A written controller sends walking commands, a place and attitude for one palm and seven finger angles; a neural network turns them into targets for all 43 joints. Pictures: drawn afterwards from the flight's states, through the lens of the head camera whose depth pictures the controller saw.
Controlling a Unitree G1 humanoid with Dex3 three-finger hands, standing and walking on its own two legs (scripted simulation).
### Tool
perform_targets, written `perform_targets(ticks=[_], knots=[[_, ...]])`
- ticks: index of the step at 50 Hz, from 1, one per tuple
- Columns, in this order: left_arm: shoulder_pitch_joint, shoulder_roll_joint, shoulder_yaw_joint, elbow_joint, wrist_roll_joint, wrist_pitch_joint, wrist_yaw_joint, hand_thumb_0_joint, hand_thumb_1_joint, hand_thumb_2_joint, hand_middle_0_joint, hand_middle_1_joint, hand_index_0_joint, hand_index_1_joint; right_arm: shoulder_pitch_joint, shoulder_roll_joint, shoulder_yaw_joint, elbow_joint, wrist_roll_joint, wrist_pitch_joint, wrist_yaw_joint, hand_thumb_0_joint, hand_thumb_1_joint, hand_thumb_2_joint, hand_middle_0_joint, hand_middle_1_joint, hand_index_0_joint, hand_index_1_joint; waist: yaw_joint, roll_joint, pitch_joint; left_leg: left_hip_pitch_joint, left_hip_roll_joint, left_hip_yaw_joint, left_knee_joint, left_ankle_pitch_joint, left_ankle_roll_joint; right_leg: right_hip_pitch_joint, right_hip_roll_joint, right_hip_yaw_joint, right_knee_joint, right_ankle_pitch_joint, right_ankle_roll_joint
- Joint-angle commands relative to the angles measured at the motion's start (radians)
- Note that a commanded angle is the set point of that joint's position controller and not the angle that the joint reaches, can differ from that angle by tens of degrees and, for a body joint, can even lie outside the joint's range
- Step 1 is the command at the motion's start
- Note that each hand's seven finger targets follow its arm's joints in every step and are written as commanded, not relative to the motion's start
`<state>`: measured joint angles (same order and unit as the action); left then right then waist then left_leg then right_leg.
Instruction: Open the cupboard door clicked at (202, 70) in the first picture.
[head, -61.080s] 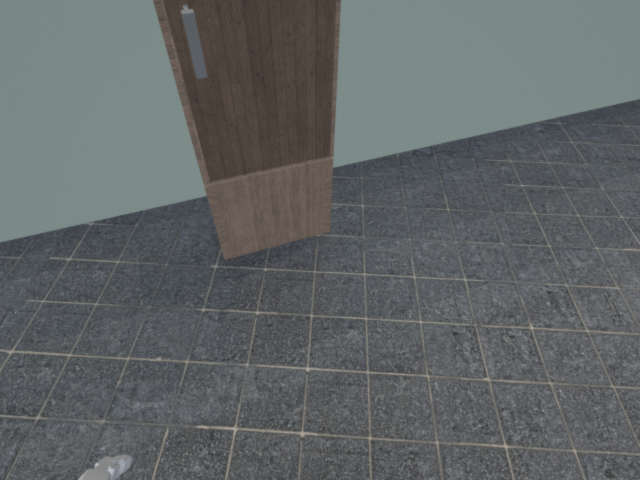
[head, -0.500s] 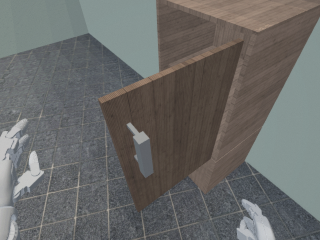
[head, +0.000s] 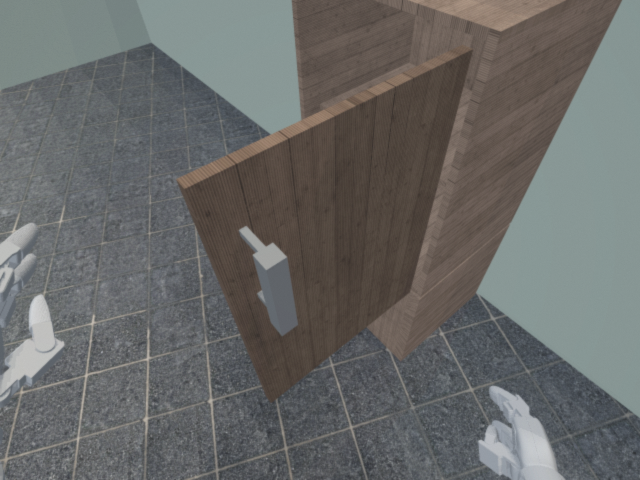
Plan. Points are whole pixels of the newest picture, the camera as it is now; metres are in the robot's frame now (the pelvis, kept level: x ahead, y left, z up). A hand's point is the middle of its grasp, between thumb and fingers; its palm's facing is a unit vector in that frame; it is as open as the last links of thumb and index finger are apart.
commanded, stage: step back with the hand held close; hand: left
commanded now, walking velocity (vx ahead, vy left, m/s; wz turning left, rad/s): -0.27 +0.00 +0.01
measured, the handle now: (267, 281) +0.32 +0.10 +0.09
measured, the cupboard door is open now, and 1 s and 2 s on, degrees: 90 90 90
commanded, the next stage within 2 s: stop stepping back and stand still in 0.66 s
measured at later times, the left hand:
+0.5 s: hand out of the picture +0.07 +0.32 +0.15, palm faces +0.46 -0.74 -0.50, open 7.4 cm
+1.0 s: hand out of the picture -0.06 +0.31 +0.17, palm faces +0.38 -0.79 -0.48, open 7.4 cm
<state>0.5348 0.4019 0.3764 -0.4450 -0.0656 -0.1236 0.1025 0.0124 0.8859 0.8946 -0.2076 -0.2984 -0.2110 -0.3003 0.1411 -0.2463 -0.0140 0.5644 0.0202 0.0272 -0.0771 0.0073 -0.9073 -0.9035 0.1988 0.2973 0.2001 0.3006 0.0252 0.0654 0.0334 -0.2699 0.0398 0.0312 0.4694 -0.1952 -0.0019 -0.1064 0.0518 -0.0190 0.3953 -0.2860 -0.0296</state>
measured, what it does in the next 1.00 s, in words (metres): walks backwards: left foot, then right foot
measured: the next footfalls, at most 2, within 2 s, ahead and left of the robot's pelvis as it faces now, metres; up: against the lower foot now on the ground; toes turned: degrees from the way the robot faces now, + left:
left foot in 0.64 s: -0.05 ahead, +0.15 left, +0.00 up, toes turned +3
right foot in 1.00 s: -0.33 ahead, -0.02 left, +0.00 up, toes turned -2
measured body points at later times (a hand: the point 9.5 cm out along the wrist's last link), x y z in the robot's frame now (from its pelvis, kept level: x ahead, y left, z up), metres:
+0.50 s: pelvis -0.12 +0.04 -0.01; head -0.09 +0.05 +0.43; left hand +0.04 +0.36 +0.18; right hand +0.07 -0.18 -0.10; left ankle +0.03 +0.13 -0.74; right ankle -0.09 -0.08 -0.74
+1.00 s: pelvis -0.26 +0.05 -0.01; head -0.24 +0.08 +0.44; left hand -0.09 +0.35 +0.19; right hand -0.08 -0.16 -0.08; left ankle -0.10 +0.15 -0.73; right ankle -0.38 -0.02 -0.74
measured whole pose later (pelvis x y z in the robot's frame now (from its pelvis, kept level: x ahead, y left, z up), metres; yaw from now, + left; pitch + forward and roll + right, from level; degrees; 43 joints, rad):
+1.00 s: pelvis -0.26 +0.05 -0.01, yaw +0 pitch +3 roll +0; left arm 0.61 0.49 0.44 -0.62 -0.07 -0.15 0.17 0.01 0.88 0.89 -0.21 -0.30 -0.21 -0.30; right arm 0.20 -0.14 0.02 0.57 -0.01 -0.11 -0.04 0.01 -0.90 -0.90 0.20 0.30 0.20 0.30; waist -0.02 -0.07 -0.03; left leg -0.49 -0.01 0.07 0.39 -0.13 -0.03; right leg -0.05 0.06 -0.06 0.41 -0.49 -0.06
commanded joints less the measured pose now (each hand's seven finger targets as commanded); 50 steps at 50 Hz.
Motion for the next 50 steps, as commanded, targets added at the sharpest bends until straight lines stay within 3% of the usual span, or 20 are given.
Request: perform_targets(ticks=[1,8,16,19,22,25,26,27,30,31,32,33,35,39,43,46,47,48,49,50], knots=[[0.006,0.212,0.156,-0.214,-0.008,-0.042,0.031,0.000,0.900,0.900,-0.200,-0.300,-0.200,-0.300,-0.066,-0.096,-0.039,-0.169,0.006,-0.018,-0.013,0.000,-0.900,-0.900,0.200,0.300,0.200,0.300,-0.012,-0.072,-0.204,0.201,0.033,-0.006,0.052,0.435,0.041,-0.081,-0.125,0.036,-0.001,0.617,0.084],[0.022,0.234,0.183,-0.305,-0.009,-0.063,0.056,0.000,0.900,0.900,-0.200,-0.300,-0.200,-0.300,-0.059,-0.095,-0.036,-0.195,0.003,-0.036,-0.020,0.000,-0.900,-0.900,0.200,0.300,0.200,0.300,-0.013,0.008,-0.191,0.114,0.060,-0.055,-0.003,0.312,0.038,-0.108,-0.097,0.052,0.022,0.336,0.048],[0.062,0.198,0.211,-0.273,0.016,-0.106,0.068,0.000,0.900,0.900,-0.200,-0.300,-0.200,-0.300,-0.051,-0.125,-0.042,-0.189,-0.014,-0.099,-0.013,0.000,-0.900,-0.900,0.200,0.300,0.200,0.300,-0.007,0.185,-0.085,-0.342,0.150,-0.210,-0.288,-0.466,0.078,0.062,0.009,0.001,0.197,-0.070,0.029],[0.034,0.175,0.193,-0.282,0.018,-0.112,0.067,0.000,0.900,0.900,-0.200,-0.300,-0.200,-0.300,-0.028,-0.113,-0.047,-0.179,-0.012,-0.117,-0.005,0.000,-0.900,-0.900,0.200,0.300,0.200,0.300,-0.007,0.157,-0.107,-0.390,0.165,-0.220,-0.304,-0.493,0.083,0.095,0.025,-0.016,0.266,-0.093,0.015],[0.037,0.180,0.175,-0.302,0.006,-0.117,0.070,0.000,0.900,0.900,-0.200,-0.300,-0.200,-0.300,-0.018,-0.093,-0.041,-0.163,-0.016,-0.134,0.001,0.000,-0.900,-0.900,0.200,0.300,0.200,0.300,-0.023,0.039,-0.102,-0.221,0.086,-0.153,-0.162,-0.371,0.040,-0.086,-0.034,0.056,0.054,-0.180,-0.019],[-0.018,0.194,0.151,-0.325,0.008,-0.123,0.079,0.000,0.900,0.900,-0.200,-0.300,-0.200,-0.300,0.007,-0.091,-0.053,-0.114,-0.013,-0.141,0.005,0.000,-0.900,-0.900,0.200,0.300,0.200,0.300,-0.036,-0.213,-0.131,0.139,-0.046,-0.041,0.325,-0.161,-0.025,-0.501,-0.262,0.314,-0.192,-0.310,-0.121],[-0.035,0.210,0.166,-0.326,0.012,-0.120,0.088,0.000,0.900,0.900,-0.200,-0.300,-0.200,-0.300,0.013,-0.095,-0.060,-0.089,-0.020,-0.139,0.002,0.000,-0.900,-0.900,0.200,0.300,0.200,0.300,-0.034,-0.233,-0.124,0.161,-0.058,-0.043,0.463,-0.163,-0.028,-0.573,-0.326,0.363,-0.215,-0.290,-0.156],[-0.056,0.174,0.130,-0.302,0.023,-0.112,0.090,0.000,0.900,0.900,-0.200,-0.300,-0.200,-0.300,0.011,-0.084,-0.051,-0.085,-0.024,-0.134,0.001,0.000,-0.900,-0.900,0.200,0.300,0.200,0.300,-0.040,-0.247,-0.094,0.082,-0.043,-0.065,0.502,-0.192,-0.017,-0.516,-0.340,0.314,-0.174,-0.167,-0.150],[-0.143,0.209,0.153,-0.292,0.023,-0.099,0.091,0.000,0.900,0.900,-0.200,-0.300,-0.200,-0.300,-0.027,-0.071,-0.019,-0.084,-0.023,-0.135,-0.016,0.000,-0.900,-0.900,0.200,0.300,0.200,0.300,-0.051,-0.153,-0.032,0.038,-0.019,-0.052,0.056,-0.103,-0.008,-0.372,-0.208,0.162,0.013,0.132,-0.034],[-0.189,0.228,0.158,-0.313,0.022,-0.106,0.089,0.000,0.900,0.900,-0.200,-0.300,-0.200,-0.300,-0.065,-0.099,-0.024,-0.087,-0.019,-0.139,-0.030,0.000,-0.900,-0.900,0.200,0.300,0.200,0.300,-0.042,0.010,0.009,0.013,0.035,-0.102,-0.085,-0.019,0.002,-0.360,-0.121,0.101,0.123,0.095,0.011],[-0.179,0.211,0.164,-0.321,0.026,-0.119,0.093,0.000,0.900,0.900,-0.200,-0.300,-0.200,-0.300,-0.059,-0.117,-0.024,-0.098,-0.023,-0.150,-0.034,0.000,-0.900,-0.900,0.200,0.300,0.200,0.300,-0.019,0.188,-0.036,-0.069,0.190,-0.282,-0.160,0.187,0.062,-0.277,-0.039,0.043,0.279,0.021,0.045],[-0.177,0.214,0.178,-0.307,0.024,-0.127,0.094,0.000,0.900,0.900,-0.200,-0.300,-0.200,-0.300,-0.025,-0.085,-0.026,-0.091,-0.034,-0.166,-0.028,0.000,-0.900,-0.900,0.200,0.300,0.200,0.300,-0.015,0.215,-0.093,-0.060,0.274,-0.333,-0.164,0.376,0.116,-0.252,-0.008,0.056,0.432,-0.185,0.041],[-0.104,0.199,0.184,-0.285,0.016,-0.138,0.083,0.000,0.900,0.900,-0.200,-0.300,-0.200,-0.300,0.000,-0.082,-0.042,-0.072,-0.050,-0.186,-0.004,0.000,-0.900,-0.900,0.200,0.300,0.200,0.300,-0.020,0.206,-0.189,-0.076,0.309,-0.363,-0.195,0.261,0.150,-0.227,0.009,0.096,0.652,-0.283,0.040],[-0.014,0.159,0.155,-0.369,0.005,-0.126,0.073,0.000,0.900,0.900,-0.200,-0.300,-0.200,-0.300,-0.014,-0.091,-0.061,-0.082,-0.027,-0.191,0.033,0.000,-0.900,-0.900,0.200,0.300,0.200,0.300,-0.025,0.081,-0.216,0.004,0.258,-0.240,-0.177,0.099,0.147,-0.269,0.014,0.077,0.674,-0.182,0.055],[0.030,0.167,0.156,-0.404,0.000,-0.098,0.082,0.000,0.900,0.900,-0.200,-0.300,-0.200,-0.300,-0.036,-0.073,-0.037,-0.109,-0.027,-0.189,0.037,0.000,-0.900,-0.900,0.200,0.300,0.200,0.300,-0.029,0.222,-0.172,-0.100,0.157,-0.207,-0.389,-0.466,0.046,-0.100,0.067,-0.071,0.430,-0.252,0.033],[0.076,0.218,0.199,-0.352,-0.005,-0.083,0.093,0.000,0.900,0.900,-0.200,-0.300,-0.200,-0.300,-0.025,-0.064,-0.033,-0.102,-0.035,-0.181,0.026,0.000,-0.900,-0.900,0.200,0.300,0.200,0.300,-0.024,0.284,-0.173,-0.109,0.072,-0.116,-0.409,-0.461,-0.072,0.077,0.114,-0.155,0.112,-0.310,-0.009],[0.089,0.198,0.176,-0.342,-0.012,-0.084,0.088,0.000,0.900,0.900,-0.200,-0.300,-0.200,-0.300,-0.023,-0.045,-0.023,-0.101,-0.033,-0.172,0.024,0.000,-0.900,-0.900,0.200,0.300,0.200,0.300,-0.024,0.233,-0.175,-0.109,0.028,-0.069,-0.332,-0.392,-0.104,0.128,0.087,-0.144,-0.044,-0.261,-0.027],[0.101,0.223,0.190,-0.331,-0.010,-0.083,0.081,0.000,0.900,0.900,-0.200,-0.300,-0.200,-0.300,-0.006,-0.037,-0.023,-0.095,-0.030,-0.161,0.024,0.000,-0.900,-0.900,0.200,0.300,0.200,0.300,-0.028,0.094,-0.179,-0.046,-0.031,0.028,-0.142,-0.252,-0.103,0.068,-0.004,-0.067,-0.170,-0.190,-0.057],[0.087,0.242,0.203,-0.336,-0.012,-0.088,0.076,0.000,0.900,0.900,-0.200,-0.300,-0.200,-0.300,0.004,-0.043,-0.028,-0.086,-0.029,-0.143,0.022,0.000,-0.900,-0.900,0.200,0.300,0.200,0.300,-0.037,-0.092,-0.142,0.062,-0.052,0.031,0.184,-0.129,-0.056,-0.177,-0.182,0.128,-0.258,-0.107,-0.098],[0.050,0.273,0.218,-0.372,-0.018,-0.095,0.079,0.000,0.900,0.900,-0.200,-0.300,-0.200,-0.300,-0.007,-0.056,-0.025,-0.073,-0.035,-0.126,0.018,0.000,-0.900,-0.900,0.200,0.300,0.200,0.300,-0.033,-0.189,-0.104,-0.007,-0.050,-0.011,0.408,-0.091,-0.031,-0.288,-0.326,0.289,-0.294,-0.105,-0.134]])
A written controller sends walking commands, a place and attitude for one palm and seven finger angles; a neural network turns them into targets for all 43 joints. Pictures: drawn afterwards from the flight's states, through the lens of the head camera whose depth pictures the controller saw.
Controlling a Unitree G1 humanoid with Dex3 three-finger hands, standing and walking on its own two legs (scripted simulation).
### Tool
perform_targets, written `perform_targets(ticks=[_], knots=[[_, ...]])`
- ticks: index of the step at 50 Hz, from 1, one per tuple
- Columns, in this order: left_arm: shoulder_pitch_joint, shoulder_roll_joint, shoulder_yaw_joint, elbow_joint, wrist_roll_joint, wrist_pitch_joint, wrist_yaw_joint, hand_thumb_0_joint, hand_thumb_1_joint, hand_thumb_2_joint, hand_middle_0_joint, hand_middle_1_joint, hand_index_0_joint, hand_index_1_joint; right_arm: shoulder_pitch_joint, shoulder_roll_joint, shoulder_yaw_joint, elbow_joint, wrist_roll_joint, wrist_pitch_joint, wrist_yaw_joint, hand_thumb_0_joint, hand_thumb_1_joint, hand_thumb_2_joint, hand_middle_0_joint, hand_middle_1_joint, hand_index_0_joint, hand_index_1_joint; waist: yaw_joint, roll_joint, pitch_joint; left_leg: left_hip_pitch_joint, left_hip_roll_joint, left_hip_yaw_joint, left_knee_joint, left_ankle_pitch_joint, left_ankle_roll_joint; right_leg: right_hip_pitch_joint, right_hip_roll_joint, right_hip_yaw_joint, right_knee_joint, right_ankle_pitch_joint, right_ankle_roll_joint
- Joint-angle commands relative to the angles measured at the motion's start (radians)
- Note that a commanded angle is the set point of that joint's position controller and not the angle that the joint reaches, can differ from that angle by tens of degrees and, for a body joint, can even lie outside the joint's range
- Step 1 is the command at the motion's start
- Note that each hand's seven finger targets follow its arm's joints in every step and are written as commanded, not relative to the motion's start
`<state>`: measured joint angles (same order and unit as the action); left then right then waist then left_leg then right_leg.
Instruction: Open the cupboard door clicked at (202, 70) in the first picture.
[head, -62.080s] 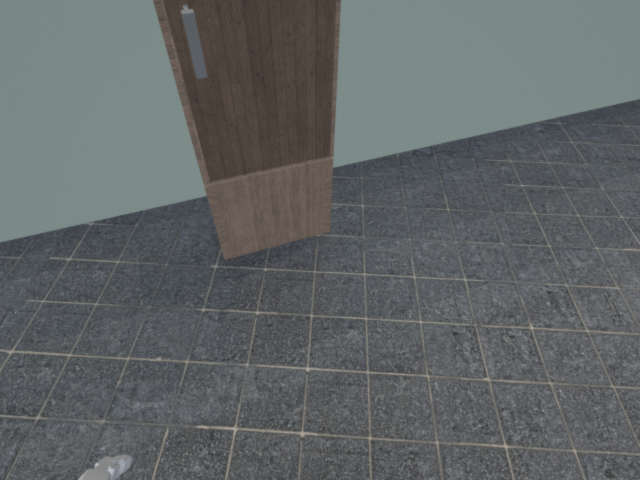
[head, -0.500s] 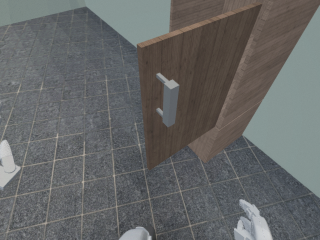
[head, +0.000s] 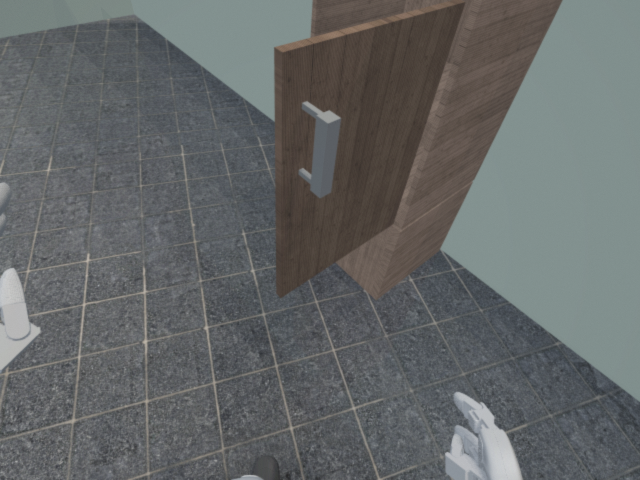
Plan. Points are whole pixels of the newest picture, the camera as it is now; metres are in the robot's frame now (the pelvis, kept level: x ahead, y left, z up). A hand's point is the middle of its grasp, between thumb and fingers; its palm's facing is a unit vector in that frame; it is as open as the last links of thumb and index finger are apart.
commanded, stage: stop stepping back and stand still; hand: left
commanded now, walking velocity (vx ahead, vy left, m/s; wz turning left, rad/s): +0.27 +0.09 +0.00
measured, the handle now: (315, 150) +0.58 +0.04 +0.10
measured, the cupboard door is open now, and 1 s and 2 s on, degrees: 90 90 90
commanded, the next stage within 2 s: let the arm hang, fingers relaxed in 0.80 s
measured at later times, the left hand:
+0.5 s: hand (20, 373) +0.16 +0.24 +0.19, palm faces +0.37 -0.75 -0.55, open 7.4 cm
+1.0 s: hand (94, 397) +0.19 +0.24 +0.07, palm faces +0.18 -0.84 -0.52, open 7.4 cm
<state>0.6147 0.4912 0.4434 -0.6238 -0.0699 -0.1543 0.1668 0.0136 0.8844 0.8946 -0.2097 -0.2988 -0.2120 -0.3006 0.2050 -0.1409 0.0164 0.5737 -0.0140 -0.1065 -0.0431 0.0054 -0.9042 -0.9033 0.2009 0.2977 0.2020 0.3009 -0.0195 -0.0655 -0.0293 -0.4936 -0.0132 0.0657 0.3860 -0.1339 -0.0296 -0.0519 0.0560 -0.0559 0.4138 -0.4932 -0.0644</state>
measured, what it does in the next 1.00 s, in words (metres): steps on the spot: left foot, then right foot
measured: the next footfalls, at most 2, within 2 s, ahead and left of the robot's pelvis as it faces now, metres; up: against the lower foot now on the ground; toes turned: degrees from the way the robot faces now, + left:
left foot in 0.26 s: +0.04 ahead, +0.13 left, +0.00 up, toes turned +5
right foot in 0.50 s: +0.02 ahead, -0.09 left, +0.00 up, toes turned -5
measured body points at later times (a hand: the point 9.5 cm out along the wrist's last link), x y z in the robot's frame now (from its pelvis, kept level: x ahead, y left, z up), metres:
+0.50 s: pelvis -0.04 -0.01 +0.00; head -0.04 -0.01 +0.45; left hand +0.14 +0.28 +0.22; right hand +0.09 -0.23 -0.10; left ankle +0.00 +0.12 -0.73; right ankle -0.03 -0.09 -0.73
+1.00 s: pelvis -0.04 -0.01 +0.00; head -0.03 -0.03 +0.45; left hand +0.17 +0.28 +0.10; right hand +0.14 -0.28 -0.09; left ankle -0.02 +0.11 -0.73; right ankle -0.02 -0.08 -0.73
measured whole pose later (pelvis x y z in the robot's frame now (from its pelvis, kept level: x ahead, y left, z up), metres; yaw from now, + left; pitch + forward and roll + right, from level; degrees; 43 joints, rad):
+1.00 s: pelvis -0.04 -0.01 +0.00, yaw +0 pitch +0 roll +0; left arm 0.33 0.41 0.19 -0.03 0.03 -0.11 0.04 0.00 0.89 0.90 -0.20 -0.30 -0.21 -0.30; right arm 0.12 -0.32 -0.04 0.72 0.00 -0.10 -0.01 0.00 -0.91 -0.90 0.20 0.30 0.20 0.30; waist 0.02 0.05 0.00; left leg -0.29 0.01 0.01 0.55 -0.26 -0.01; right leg -0.28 0.02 -0.11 0.54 -0.27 -0.07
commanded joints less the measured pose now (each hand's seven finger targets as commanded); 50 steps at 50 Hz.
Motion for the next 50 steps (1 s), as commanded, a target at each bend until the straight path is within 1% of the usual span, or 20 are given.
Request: perform_targets(ticks=[1,2,3,5,11,12,13,14,15,17,21,24,25,28,34,40,44,45,48,50], knots=[[-0.078,0.211,0.191,-0.204,-0.016,-0.071,0.024,0.000,0.900,0.900,-0.200,-0.300,-0.200,-0.300,-0.086,-0.173,-0.046,-0.081,-0.009,0.004,-0.018,0.000,-0.900,-0.900,0.200,0.300,0.200,0.300,0.016,-0.004,-0.039,0.075,0.003,-0.074,0.587,-0.182,0.006,-0.297,-0.386,0.366,-0.291,0.235,-0.135],[-0.082,0.227,0.207,-0.146,-0.016,-0.074,0.022,0.000,0.900,0.900,-0.200,-0.300,-0.200,-0.300,-0.063,-0.180,-0.041,-0.070,-0.013,-0.002,-0.008,0.000,-0.900,-0.900,0.200,0.300,0.200,0.300,0.013,-0.004,-0.086,-0.033,0.025,-0.072,0.632,-0.139,-0.002,-0.178,-0.401,0.330,-0.248,0.249,-0.162],[-0.087,0.103,0.108,-0.032,-0.018,-0.060,0.004,0.000,0.900,0.900,-0.200,-0.300,-0.200,-0.300,-0.031,-0.183,-0.072,-0.065,0.027,-0.005,-0.012,0.000,-0.900,-0.900,0.200,0.300,0.200,0.300,-0.006,-0.111,-0.055,-0.125,0.019,-0.096,0.655,-0.135,0.000,-0.095,-0.325,0.317,-0.208,0.155,-0.114],[-0.151,0.111,0.102,0.028,0.002,-0.066,0.004,0.000,0.900,0.900,-0.200,-0.300,-0.200,-0.300,-0.089,-0.196,-0.063,-0.069,0.025,-0.018,-0.031,0.000,-0.900,-0.900,0.200,0.300,0.200,0.300,0.002,-0.037,0.080,-0.125,0.064,-0.066,0.545,-0.120,0.015,-0.117,-0.302,0.277,-0.191,0.278,-0.086],[-0.323,0.078,0.010,0.079,0.037,-0.089,0.016,0.000,0.900,0.900,-0.200,-0.300,-0.200,-0.300,-0.075,-0.200,-0.062,-0.055,0.015,-0.063,-0.067,0.000,-0.900,-0.900,0.200,0.300,0.200,0.300,0.018,-0.015,0.088,0.275,0.014,0.050,0.108,-0.157,0.086,-0.210,-0.235,0.174,-0.010,0.312,-0.036],[-0.310,0.078,0.015,0.035,0.036,-0.096,0.017,0.000,0.900,0.900,-0.200,-0.300,-0.200,-0.300,-0.050,-0.211,-0.067,-0.061,0.011,-0.065,-0.066,0.000,-0.900,-0.900,0.200,0.300,0.200,0.300,0.005,0.075,0.043,0.384,0.047,-0.018,0.064,-0.149,0.118,-0.257,-0.193,0.133,0.127,0.372,-0.002],[-0.296,0.091,0.035,-0.030,0.034,-0.106,0.019,0.000,0.900,0.900,-0.200,-0.300,-0.200,-0.300,-0.040,-0.228,-0.074,-0.078,0.012,-0.066,-0.060,0.000,-0.900,-0.900,0.200,0.300,0.200,0.300,-0.004,0.222,-0.009,0.509,0.165,-0.207,0.035,-0.059,0.180,-0.368,-0.114,0.072,0.296,0.368,0.055],[-0.300,0.108,0.055,-0.095,0.037,-0.122,0.024,0.000,0.900,0.900,-0.200,-0.300,-0.200,-0.300,-0.027,-0.224,-0.070,-0.084,0.012,-0.072,-0.048,0.000,-0.900,-0.900,0.200,0.300,0.200,0.300,-0.004,0.345,-0.044,0.591,0.311,-0.442,-0.001,0.086,0.256,-0.492,-0.048,0.021,0.453,0.119,0.091],[-0.271,0.137,0.085,-0.100,0.042,-0.133,0.023,0.000,0.900,0.900,-0.200,-0.300,-0.200,-0.300,-0.030,-0.195,-0.062,-0.067,0.001,-0.081,-0.043,0.000,-0.900,-0.900,0.200,0.300,0.200,0.300,-0.004,0.332,-0.036,0.525,0.364,-0.520,-0.073,0.060,0.292,-0.511,-0.040,0.064,0.576,-0.062,0.080],[-0.211,0.161,0.115,-0.160,0.038,-0.126,0.014,0.000,0.900,0.900,-0.200,-0.300,-0.200,-0.300,-0.049,-0.179,-0.060,-0.055,-0.006,-0.097,-0.031,0.000,-0.900,-0.900,0.200,0.300,0.200,0.300,0.010,0.224,0.005,0.303,0.343,-0.462,-0.135,-0.081,0.266,-0.406,-0.082,0.097,0.581,-0.037,0.061],[0.009,0.148,0.182,-0.114,0.023,-0.106,0.030,0.000,0.900,0.900,-0.200,-0.300,-0.200,-0.300,-0.071,-0.179,-0.060,-0.063,0.013,-0.096,-0.021,0.000,-0.900,-0.900,0.200,0.300,0.200,0.300,0.028,0.320,-0.016,0.123,0.210,-0.130,-0.159,-0.294,0.148,-0.152,-0.054,-0.033,0.311,0.114,0.077],[0.003,0.101,0.153,-0.003,0.028,-0.107,0.028,0.000,0.900,0.900,-0.200,-0.300,-0.200,-0.300,-0.063,-0.174,-0.054,-0.077,0.018,-0.076,-0.027,0.000,-0.900,-0.900,0.200,0.300,0.200,0.300,0.014,0.250,0.006,-0.019,0.182,-0.080,-0.084,-0.437,0.098,0.022,-0.050,-0.051,0.114,0.178,0.078],[-0.014,0.087,0.139,0.033,0.031,-0.105,0.025,0.000,0.900,0.900,-0.200,-0.300,-0.200,-0.300,-0.055,-0.175,-0.058,-0.077,0.019,-0.069,-0.028,0.000,-0.900,-0.900,0.200,0.300,0.200,0.300,0.010,0.175,0.021,-0.019,0.145,-0.048,-0.010,-0.417,0.076,0.012,-0.068,-0.003,0.037,0.177,0.066],[-0.086,0.085,0.100,0.115,0.028,-0.086,0.015,0.000,0.900,0.900,-0.200,-0.300,-0.200,-0.300,-0.053,-0.174,-0.072,-0.067,0.023,-0.052,-0.026,0.000,-0.900,-0.900,0.200,0.300,0.200,0.300,0.010,-0.175,0.044,0.032,0.028,-0.050,0.467,-0.328,0.028,-0.229,-0.354,0.525,-0.253,-0.001,-0.054],[-0.244,0.059,0.036,0.107,0.052,-0.121,0.019,0.000,0.900,0.900,-0.200,-0.300,-0.200,-0.300,-0.094,-0.164,-0.045,-0.055,0.018,-0.058,-0.039,0.000,-0.900,-0.900,0.200,0.300,0.200,0.300,0.015,-0.086,-0.029,0.076,0.033,-0.042,0.395,-0.216,0.032,-0.050,-0.277,0.210,-0.112,0.474,-0.026],[-0.173,0.110,0.092,-0.129,0.042,-0.131,0.040,0.000,0.900,0.900,-0.200,-0.300,-0.200,-0.300,-0.079,-0.167,-0.057,-0.093,0.009,-0.072,-0.039,0.000,-0.900,-0.900,0.200,0.300,0.200,0.300,0.035,0.076,-0.066,0.291,0.017,-0.033,0.026,-0.044,0.049,-0.026,-0.232,0.175,-0.066,0.473,0.009],[-0.052,0.110,0.121,-0.118,0.026,-0.131,0.029,0.000,0.900,0.900,-0.200,-0.300,-0.200,-0.300,-0.085,-0.198,-0.071,-0.123,0.029,-0.047,-0.026,0.000,-0.900,-0.900,0.200,0.300,0.200,0.300,0.045,0.198,-0.081,0.325,0.161,-0.151,0.019,0.204,0.072,-0.067,-0.116,0.119,-0.015,0.411,0.077],[-0.139,-0.072,-0.335,0.724,0.125,0.047,-0.131,0.000,0.900,0.900,-0.200,-0.300,-0.200,-0.300,-0.143,-0.387,-0.105,0.131,0.014,-0.068,0.062,0.000,-0.900,-0.900,0.200,0.300,0.200,0.300,-0.017,0.221,-0.003,0.176,0.139,-0.129,0.166,0.336,0.080,-0.162,-0.180,0.017,0.132,0.620,0.052],[-0.170,-0.107,-0.327,0.785,0.101,0.130,-0.173,0.000,0.900,0.900,-0.200,-0.300,-0.200,-0.300,-0.031,-0.310,-0.098,0.112,0.009,0.008,0.045,0.000,-0.900,-0.900,0.200,0.300,0.200,0.300,0.016,0.173,-0.081,0.168,0.164,-0.149,0.132,0.237,0.090,-0.152,-0.159,0.054,0.132,0.490,0.021],[-0.269,-0.080,-0.339,0.883,0.103,0.123,-0.179,0.000,0.900,0.900,-0.200,-0.300,-0.200,-0.300,-0.055,-0.308,-0.079,0.111,0.002,0.029,0.046,0.000,-0.900,-0.900,0.200,0.300,0.200,0.300,0.025,0.019,-0.064,0.125,0.153,-0.180,0.113,0.180,0.101,-0.123,-0.150,0.054,0.108,0.479,0.016]])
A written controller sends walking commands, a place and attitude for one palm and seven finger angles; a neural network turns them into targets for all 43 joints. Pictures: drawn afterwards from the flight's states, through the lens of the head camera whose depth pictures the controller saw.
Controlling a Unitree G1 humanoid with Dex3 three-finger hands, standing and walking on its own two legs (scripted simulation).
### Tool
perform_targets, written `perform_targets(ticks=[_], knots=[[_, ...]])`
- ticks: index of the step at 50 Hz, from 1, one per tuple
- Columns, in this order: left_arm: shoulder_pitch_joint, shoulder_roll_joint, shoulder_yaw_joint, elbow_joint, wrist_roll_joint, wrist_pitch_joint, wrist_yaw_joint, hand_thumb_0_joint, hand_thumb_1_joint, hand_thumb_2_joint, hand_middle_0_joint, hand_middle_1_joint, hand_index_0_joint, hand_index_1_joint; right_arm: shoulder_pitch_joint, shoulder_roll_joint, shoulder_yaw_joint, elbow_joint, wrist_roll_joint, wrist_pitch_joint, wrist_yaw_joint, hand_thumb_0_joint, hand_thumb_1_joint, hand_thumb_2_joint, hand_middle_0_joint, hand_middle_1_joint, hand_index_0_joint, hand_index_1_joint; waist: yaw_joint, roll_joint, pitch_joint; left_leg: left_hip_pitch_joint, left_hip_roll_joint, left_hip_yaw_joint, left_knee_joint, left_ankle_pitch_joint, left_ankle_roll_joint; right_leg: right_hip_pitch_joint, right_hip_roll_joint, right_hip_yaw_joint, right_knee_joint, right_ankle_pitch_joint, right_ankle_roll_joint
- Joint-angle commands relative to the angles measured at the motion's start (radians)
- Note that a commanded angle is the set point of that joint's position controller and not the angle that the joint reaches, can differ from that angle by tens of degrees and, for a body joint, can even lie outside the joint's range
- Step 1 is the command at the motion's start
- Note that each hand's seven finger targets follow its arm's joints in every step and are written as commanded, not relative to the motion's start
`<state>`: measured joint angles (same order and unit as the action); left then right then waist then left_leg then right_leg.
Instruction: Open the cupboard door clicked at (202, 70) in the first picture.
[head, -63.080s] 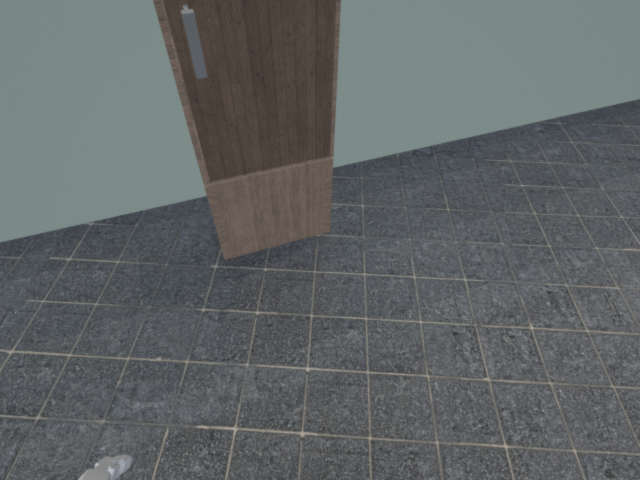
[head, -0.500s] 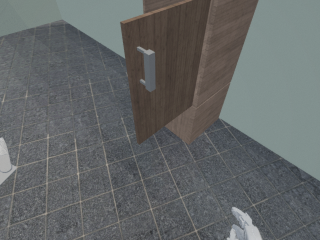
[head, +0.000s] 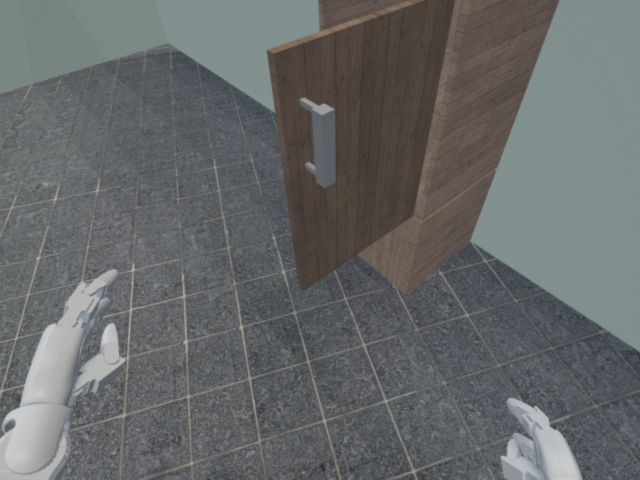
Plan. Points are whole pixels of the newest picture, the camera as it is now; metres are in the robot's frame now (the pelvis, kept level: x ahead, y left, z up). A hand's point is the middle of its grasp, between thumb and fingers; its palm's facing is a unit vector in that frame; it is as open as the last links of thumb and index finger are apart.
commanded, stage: let the arm hang, fingers relaxed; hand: left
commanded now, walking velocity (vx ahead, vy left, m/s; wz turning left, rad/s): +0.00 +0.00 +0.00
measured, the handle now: (316, 143) +0.62 +0.05 +0.10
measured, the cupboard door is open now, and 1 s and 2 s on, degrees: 90 90 90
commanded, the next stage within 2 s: look to check the result in 1.00 s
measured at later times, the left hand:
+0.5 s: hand out of the picture -0.08 +0.20 -0.16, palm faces +0.05 -0.97 -0.23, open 7.3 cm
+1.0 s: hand out of the picture -0.02 +0.18 -0.17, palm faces +0.05 -0.98 -0.18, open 7.4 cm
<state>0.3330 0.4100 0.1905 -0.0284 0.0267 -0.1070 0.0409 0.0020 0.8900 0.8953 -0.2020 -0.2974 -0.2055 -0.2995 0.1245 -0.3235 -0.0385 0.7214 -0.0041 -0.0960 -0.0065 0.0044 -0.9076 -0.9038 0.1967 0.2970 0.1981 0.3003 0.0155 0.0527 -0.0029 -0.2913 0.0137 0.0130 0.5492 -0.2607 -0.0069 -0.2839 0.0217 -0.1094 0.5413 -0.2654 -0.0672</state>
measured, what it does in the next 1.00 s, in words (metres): stands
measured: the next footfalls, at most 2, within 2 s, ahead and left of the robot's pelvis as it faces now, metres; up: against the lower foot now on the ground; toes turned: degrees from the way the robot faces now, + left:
none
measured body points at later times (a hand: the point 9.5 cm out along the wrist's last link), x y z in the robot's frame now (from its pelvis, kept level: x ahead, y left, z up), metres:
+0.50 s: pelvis -0.03 +0.01 +0.01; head -0.01 +0.00 +0.45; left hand -0.08 +0.25 -0.15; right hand -0.06 -0.20 -0.16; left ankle +0.02 +0.12 -0.73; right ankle +0.02 -0.07 -0.73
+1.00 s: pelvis -0.01 +0.02 +0.01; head +0.00 +0.01 +0.46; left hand -0.02 +0.23 -0.15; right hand -0.03 -0.17 -0.16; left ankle +0.02 +0.12 -0.73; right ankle +0.02 -0.07 -0.73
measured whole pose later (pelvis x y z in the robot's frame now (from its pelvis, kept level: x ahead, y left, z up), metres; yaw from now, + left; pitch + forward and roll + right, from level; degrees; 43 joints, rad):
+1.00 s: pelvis -0.01 +0.02 +0.01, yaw +0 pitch -1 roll +0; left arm 0.30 0.11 0.02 1.14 0.01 0.00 0.04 0.01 0.91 0.89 -0.20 -0.30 -0.20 -0.30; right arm 0.33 -0.10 -0.01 1.12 -0.03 0.00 -0.04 0.00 -0.91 -0.90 0.20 0.30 0.20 0.30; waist 0.00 0.02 0.03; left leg -0.22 -0.02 0.03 0.43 -0.19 0.03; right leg -0.23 -0.01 -0.09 0.44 -0.20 -0.03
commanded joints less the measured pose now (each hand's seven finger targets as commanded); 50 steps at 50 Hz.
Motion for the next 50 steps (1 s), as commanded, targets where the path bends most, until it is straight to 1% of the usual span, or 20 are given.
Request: perform_targets(ticks=[1,3,5,7,8,9,11,14,15,19,22,23,26,29,32,37,41,43,47,50], knots=[[-0.035,0.018,-0.095,0.341,0.010,0.074,-0.052,0.000,0.900,0.900,-0.200,-0.300,-0.200,-0.300,0.023,-0.119,-0.021,-0.032,-0.009,0.026,0.007,0.000,-0.900,-0.900,0.200,0.300,0.200,0.300,-0.017,-0.219,-0.093,-0.053,0.112,-0.118,-0.036,0.290,0.065,0.109,-0.135,0.128,-0.042,0.283,0.008],[-0.087,0.010,-0.108,0.465,0.004,0.079,-0.046,0.000,0.900,0.900,-0.200,-0.300,-0.200,-0.300,0.042,-0.100,-0.009,-0.005,-0.012,0.052,0.001,0.000,-0.900,-0.900,0.200,0.300,0.200,0.300,-0.030,-0.314,-0.111,0.001,0.069,-0.085,-0.008,0.226,0.050,0.099,-0.185,0.156,-0.083,0.299,-0.016],[-0.116,-0.017,-0.129,0.586,-0.002,0.094,-0.035,0.000,0.900,0.900,-0.200,-0.300,-0.200,-0.300,0.055,-0.060,0.006,0.037,-0.020,0.078,-0.002,0.000,-0.900,-0.900,0.200,0.300,0.200,0.300,-0.036,-0.279,-0.094,0.042,0.047,-0.066,-0.019,0.178,0.039,0.070,-0.198,0.165,-0.114,0.235,-0.022],[-0.121,-0.043,-0.149,0.680,-0.009,0.107,-0.027,0.000,0.900,0.900,-0.200,-0.300,-0.200,-0.300,0.052,-0.030,0.023,0.078,-0.026,0.095,-0.001,0.000,-0.900,-0.900,0.200,0.300,0.200,0.300,-0.032,-0.084,-0.063,0.056,0.063,-0.083,-0.078,0.178,0.038,0.053,-0.172,0.154,-0.126,0.112,-0.002],[-0.114,-0.053,-0.153,0.725,-0.011,0.111,-0.025,0.000,0.900,0.900,-0.200,-0.300,-0.200,-0.300,0.041,-0.022,0.030,0.096,-0.028,0.099,-0.001,0.000,-0.900,-0.900,0.200,0.300,0.200,0.300,-0.022,0.002,-0.040,0.031,0.073,-0.103,-0.123,0.144,0.043,0.066,-0.148,0.151,-0.137,0.043,0.012],[-0.102,-0.055,-0.154,0.770,-0.012,0.113,-0.024,0.000,0.900,0.900,-0.200,-0.300,-0.200,-0.300,0.034,-0.016,0.034,0.117,-0.028,0.103,-0.002,0.000,-0.900,-0.900,0.200,0.300,0.200,0.300,-0.014,0.062,-0.014,-0.001,0.075,-0.111,-0.151,0.091,0.046,0.086,-0.135,0.151,-0.156,-0.007,0.019],[-0.074,-0.051,-0.153,0.854,-0.012,0.110,-0.022,0.000,0.900,0.900,-0.200,-0.300,-0.200,-0.300,0.054,-0.007,0.035,0.155,-0.025,0.109,-0.007,0.000,-0.900,-0.900,0.200,0.300,0.200,0.300,-0.007,0.101,0.008,-0.021,0.066,-0.108,-0.173,0.007,0.039,0.104,-0.132,0.158,-0.193,-0.059,0.015],[-0.040,-0.096,-0.143,0.949,-0.016,0.107,-0.017,0.000,0.900,0.900,-0.200,-0.300,-0.200,-0.300,0.124,0.043,0.029,0.218,-0.029,0.118,-0.015,0.000,-0.900,-0.900,0.200,0.300,0.200,0.300,-0.014,0.136,0.016,-0.027,0.049,-0.087,-0.170,-0.094,0.034,0.104,-0.143,0.174,-0.244,-0.123,-0.001],[-0.037,-0.093,-0.147,0.975,-0.017,0.107,-0.017,0.000,0.900,0.900,-0.200,-0.300,-0.200,-0.300,0.141,0.050,0.028,0.237,-0.027,0.121,-0.016,0.000,-0.900,-0.900,0.200,0.300,0.200,0.300,-0.017,0.133,0.023,-0.023,0.048,-0.086,-0.171,-0.101,0.034,0.092,-0.146,0.175,-0.252,-0.138,-0.004],[-0.030,-0.120,-0.150,1.045,-0.017,0.106,-0.016,0.000,0.900,0.900,-0.200,-0.300,-0.200,-0.300,0.231,0.075,0.020,0.294,-0.025,0.128,-0.020,0.000,-0.900,-0.900,0.200,0.300,0.200,0.300,-0.028,-0.036,0.064,-0.002,0.046,-0.076,-0.150,-0.104,0.039,0.028,-0.151,0.177,-0.294,-0.223,-0.005],[-0.023,-0.136,-0.150,1.085,-0.016,0.107,-0.012,0.000,0.900,0.900,-0.200,-0.300,-0.200,-0.300,0.284,0.100,0.020,0.332,-0.024,0.130,-0.022,0.000,-0.900,-0.900,0.200,0.300,0.200,0.300,-0.036,-0.101,0.089,0.018,0.043,-0.064,-0.128,-0.096,0.042,-0.031,-0.158,0.174,-0.314,-0.280,-0.007],[-0.016,-0.147,-0.150,1.096,-0.016,0.108,-0.011,0.000,0.900,0.900,-0.200,-0.300,-0.200,-0.300,0.299,0.107,0.021,0.345,-0.025,0.130,-0.023,0.000,-0.900,-0.900,0.200,0.300,0.200,0.300,-0.037,-0.106,0.092,0.024,0.041,-0.062,-0.124,-0.091,0.044,-0.047,-0.160,0.179,-0.313,-0.290,-0.008],[0.001,-0.158,-0.149,1.119,-0.017,0.110,-0.008,0.000,0.900,0.900,-0.200,-0.300,-0.200,-0.300,0.322,0.117,0.023,0.366,-0.025,0.126,-0.025,0.000,-0.900,-0.900,0.200,0.300,0.200,0.300,-0.033,-0.083,0.110,0.009,0.052,-0.076,-0.150,-0.106,0.050,-0.063,-0.145,0.161,-0.286,-0.285,-0.003],[0.027,-0.178,-0.150,1.139,-0.019,0.110,-0.007,0.000,0.900,0.900,-0.200,-0.300,-0.200,-0.300,0.323,0.133,0.027,0.381,-0.027,0.117,-0.028,0.000,-0.900,-0.900,0.200,0.300,0.200,0.300,-0.020,-0.056,0.118,-0.040,0.063,-0.098,-0.202,-0.115,0.057,-0.010,-0.128,0.150,-0.245,-0.212,0.004],[0.045,-0.187,-0.150,1.150,-0.018,0.110,-0.005,0.000,0.900,0.900,-0.200,-0.300,-0.200,-0.300,0.315,0.137,0.029,0.387,-0.026,0.108,-0.031,0.000,-0.900,-0.900,0.200,0.300,0.200,0.300,-0.007,-0.002,0.127,-0.086,0.081,-0.130,-0.260,-0.147,0.062,0.046,-0.111,0.129,-0.204,-0.125,0.014],[0.053,-0.202,-0.149,1.154,-0.016,0.108,-0.003,0.000,0.900,0.900,-0.200,-0.300,-0.200,-0.300,0.315,0.143,0.025,0.388,-0.025,0.105,-0.032,0.000,-0.900,-0.900,0.200,0.300,0.200,0.300,-0.005,-0.007,0.128,-0.096,0.078,-0.130,-0.275,-0.159,0.060,0.067,-0.109,0.121,-0.192,-0.088,0.021],[0.049,-0.208,-0.147,1.150,-0.015,0.101,-0.001,0.000,0.900,0.900,-0.200,-0.300,-0.200,-0.300,0.318,0.148,0.022,0.387,-0.023,0.101,-0.031,0.000,-0.900,-0.900,0.200,0.300,0.200,0.300,-0.012,-0.033,0.102,-0.050,0.067,-0.104,-0.246,-0.091,0.055,0.061,-0.117,0.127,-0.199,-0.067,0.018],[0.040,-0.214,-0.149,1.152,-0.017,0.099,-0.001,0.000,0.900,0.900,-0.200,-0.300,-0.200,-0.300,0.314,0.154,0.023,0.391,-0.023,0.100,-0.031,0.000,-0.900,-0.900,0.200,0.300,0.200,0.300,-0.016,-0.019,0.106,-0.045,0.067,-0.101,-0.246,-0.077,0.053,0.059,-0.121,0.133,-0.201,-0.056,0.017],[0.037,-0.212,-0.151,1.153,-0.016,0.096,-0.001,0.000,0.900,0.900,-0.200,-0.300,-0.200,-0.300,0.302,0.151,0.024,0.389,-0.021,0.099,-0.031,0.000,-0.900,-0.900,0.200,0.300,0.200,0.300,-0.020,-0.029,0.110,-0.018,0.069,-0.094,-0.239,-0.041,0.051,0.054,-0.124,0.132,-0.206,-0.031,0.019],[0.041,-0.215,-0.152,1.156,-0.017,0.092,-0.001,0.000,0.900,0.900,-0.200,-0.300,-0.200,-0.300,0.287,0.145,0.024,0.387,-0.019,0.094,-0.032,0.000,-0.900,-0.900,0.200,0.300,0.200,0.300,-0.019,-0.027,0.086,0.016,0.071,-0.090,-0.236,0.007,0.050,0.066,-0.127,0.131,-0.203,0.016,0.020]])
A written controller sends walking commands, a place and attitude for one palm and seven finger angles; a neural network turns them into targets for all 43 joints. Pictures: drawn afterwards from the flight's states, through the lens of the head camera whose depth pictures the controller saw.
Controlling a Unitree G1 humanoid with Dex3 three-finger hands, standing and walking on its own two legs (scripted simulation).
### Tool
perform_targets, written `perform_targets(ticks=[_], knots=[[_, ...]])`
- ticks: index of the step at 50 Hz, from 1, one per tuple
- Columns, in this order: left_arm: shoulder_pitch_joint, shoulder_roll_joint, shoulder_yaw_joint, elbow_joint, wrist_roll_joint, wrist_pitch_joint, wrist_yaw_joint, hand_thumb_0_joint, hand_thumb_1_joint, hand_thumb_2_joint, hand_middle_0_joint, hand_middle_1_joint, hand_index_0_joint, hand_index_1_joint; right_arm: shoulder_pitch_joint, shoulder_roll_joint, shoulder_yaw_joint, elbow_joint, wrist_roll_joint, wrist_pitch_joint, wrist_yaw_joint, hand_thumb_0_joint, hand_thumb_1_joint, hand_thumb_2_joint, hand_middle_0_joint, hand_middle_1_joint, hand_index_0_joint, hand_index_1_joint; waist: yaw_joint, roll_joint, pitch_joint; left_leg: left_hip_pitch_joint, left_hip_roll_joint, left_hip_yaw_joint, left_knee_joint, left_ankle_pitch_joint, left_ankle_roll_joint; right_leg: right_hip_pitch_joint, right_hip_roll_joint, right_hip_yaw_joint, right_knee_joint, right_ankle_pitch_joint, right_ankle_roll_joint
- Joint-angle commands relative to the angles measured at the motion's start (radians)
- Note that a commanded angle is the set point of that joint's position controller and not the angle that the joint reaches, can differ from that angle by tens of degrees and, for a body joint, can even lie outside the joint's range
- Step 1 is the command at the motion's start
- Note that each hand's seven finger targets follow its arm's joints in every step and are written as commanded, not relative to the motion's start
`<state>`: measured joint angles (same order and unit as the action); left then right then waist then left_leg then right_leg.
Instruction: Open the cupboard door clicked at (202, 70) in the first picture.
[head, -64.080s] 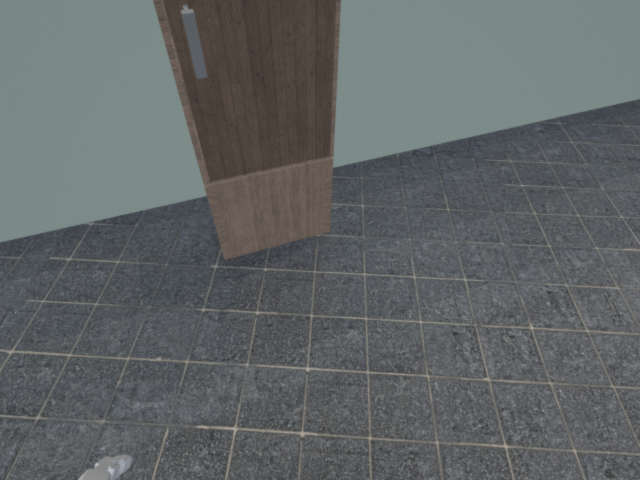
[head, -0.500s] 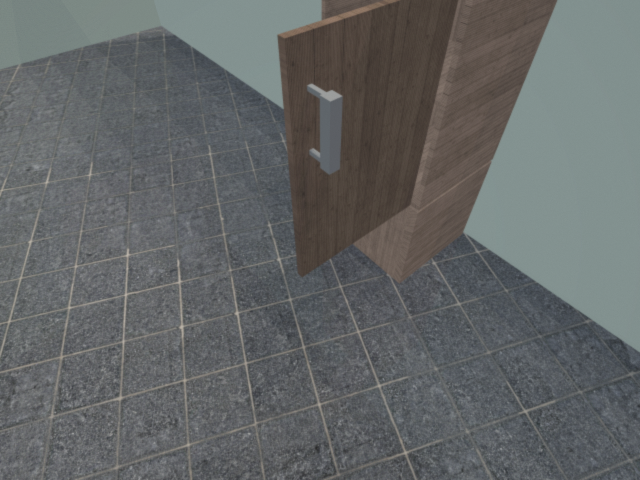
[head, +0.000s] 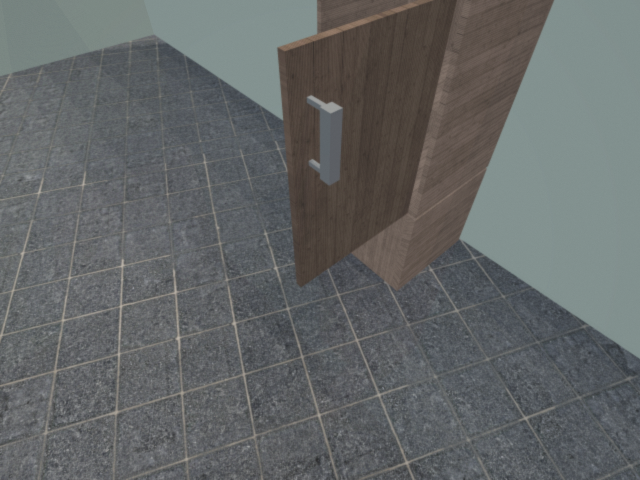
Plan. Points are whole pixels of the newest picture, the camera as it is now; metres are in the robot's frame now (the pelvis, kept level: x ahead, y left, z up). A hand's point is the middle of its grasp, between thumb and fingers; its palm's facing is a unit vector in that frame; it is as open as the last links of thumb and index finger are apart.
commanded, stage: look to check the result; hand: left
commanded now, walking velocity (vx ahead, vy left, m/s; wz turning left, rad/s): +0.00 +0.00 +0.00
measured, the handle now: (321, 140) +0.63 +0.03 +0.09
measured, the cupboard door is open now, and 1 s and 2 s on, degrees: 90 90 90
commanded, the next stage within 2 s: stand and wait in 0.54 s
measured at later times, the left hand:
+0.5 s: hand out of the picture +0.01 +0.15 -0.17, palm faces +0.05 -0.98 -0.18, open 7.4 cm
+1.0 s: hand out of the picture +0.02 +0.14 -0.17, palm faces +0.05 -0.98 -0.19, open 7.4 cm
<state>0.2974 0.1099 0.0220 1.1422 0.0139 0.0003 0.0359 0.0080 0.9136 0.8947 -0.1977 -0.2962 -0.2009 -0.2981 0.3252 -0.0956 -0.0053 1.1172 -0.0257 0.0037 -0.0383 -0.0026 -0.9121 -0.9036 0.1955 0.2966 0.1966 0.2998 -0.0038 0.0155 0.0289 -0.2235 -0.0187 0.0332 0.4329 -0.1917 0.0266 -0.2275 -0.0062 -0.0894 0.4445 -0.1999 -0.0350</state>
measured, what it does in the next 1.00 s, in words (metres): stands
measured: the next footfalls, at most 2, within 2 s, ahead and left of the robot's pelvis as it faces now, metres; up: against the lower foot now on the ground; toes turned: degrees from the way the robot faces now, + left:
none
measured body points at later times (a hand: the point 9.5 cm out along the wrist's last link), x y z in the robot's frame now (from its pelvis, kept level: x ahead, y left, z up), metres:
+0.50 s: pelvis +0.02 -0.01 +0.00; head +0.03 -0.02 +0.45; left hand +0.01 +0.20 -0.16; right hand +0.01 -0.22 -0.17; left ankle +0.03 +0.10 -0.74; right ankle +0.03 -0.10 -0.74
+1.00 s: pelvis +0.03 -0.03 +0.00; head +0.05 -0.04 +0.45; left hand +0.02 +0.19 -0.15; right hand +0.02 -0.23 -0.17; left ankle +0.03 +0.10 -0.74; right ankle +0.03 -0.10 -0.74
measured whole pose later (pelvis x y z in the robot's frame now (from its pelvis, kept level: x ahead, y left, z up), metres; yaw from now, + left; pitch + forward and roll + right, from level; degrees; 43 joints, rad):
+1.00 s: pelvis +0.03 -0.03 +0.00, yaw +0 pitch -2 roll +1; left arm 0.28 0.12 0.01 1.16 0.01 -0.01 0.03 0.00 0.90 0.89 -0.20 -0.30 -0.20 -0.30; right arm 0.27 -0.13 0.00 1.16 -0.02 0.00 -0.04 0.00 -0.91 -0.90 0.20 0.30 0.20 0.30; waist 0.00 0.02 0.06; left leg -0.13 0.01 0.02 0.38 -0.21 -0.01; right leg -0.13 0.03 -0.10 0.39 -0.23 -0.07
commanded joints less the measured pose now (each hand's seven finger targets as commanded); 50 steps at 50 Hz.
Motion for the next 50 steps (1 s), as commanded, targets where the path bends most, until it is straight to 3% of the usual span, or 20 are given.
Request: perform_targets(ticks=[1,6,16,33,50], knots=[[0.079,0.089,0.016,-0.014,-0.004,-0.017,0.005,0.000,0.900,0.900,-0.200,-0.300,-0.200,-0.300,0.083,-0.088,-0.008,-0.007,0.005,-0.006,-0.001,0.000,-0.900,-0.900,0.200,0.300,0.200,0.300,0.000,0.011,0.050,-0.038,0.106,-0.109,-0.114,-0.042,0.016,0.013,-0.096,0.108,-0.103,-0.034,-0.012],[0.077,0.096,0.012,-0.007,-0.005,-0.020,0.005,0.000,0.900,0.900,-0.200,-0.300,-0.200,-0.300,0.065,-0.093,-0.006,-0.001,0.007,-0.005,0.000,0.000,-0.900,-0.900,0.200,0.300,0.200,0.300,-0.001,-0.028,0.064,-0.009,0.102,-0.092,-0.104,0.000,0.012,0.007,-0.105,0.114,-0.121,-0.022,-0.011],[0.071,0.105,0.009,0.001,-0.008,-0.023,0.006,0.000,0.900,0.900,-0.200,-0.300,-0.200,-0.300,0.045,-0.104,0.000,0.016,0.008,-0.009,-0.003,0.000,-0.900,-0.900,0.200,0.300,0.200,0.300,0.001,-0.003,0.047,0.020,0.107,-0.087,-0.102,0.077,0.007,0.055,-0.108,0.109,-0.123,0.043,-0.011],[0.059,0.109,0.007,0.001,-0.010,-0.025,0.004,0.000,0.900,0.900,-0.200,-0.300,-0.200,-0.300,0.035,-0.106,0.003,0.033,0.006,-0.010,-0.006,0.000,-0.900,-0.900,0.200,0.300,0.200,0.300,0.004,-0.010,0.047,0.043,0.109,-0.082,-0.104,0.110,0.001,0.088,-0.113,0.106,-0.134,0.096,-0.013],[0.050,0.125,0.008,-0.001,-0.011,-0.027,0.003,0.000,0.900,0.900,-0.200,-0.300,-0.200,-0.300,0.028,-0.121,-0.001,0.032,0.004,-0.005,-0.006,0.000,-0.900,-0.900,0.200,0.300,0.200,0.300,0.000,-0.009,0.053,0.058,0.108,-0.073,-0.103,0.072,-0.003,0.078,-0.113,0.124,-0.163,0.050,-0.020]])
